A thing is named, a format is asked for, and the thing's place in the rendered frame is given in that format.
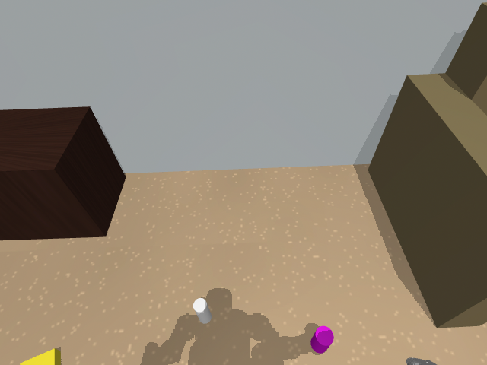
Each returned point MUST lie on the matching sofa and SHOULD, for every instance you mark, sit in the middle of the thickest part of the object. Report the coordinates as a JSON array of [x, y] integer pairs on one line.
[[430, 171]]

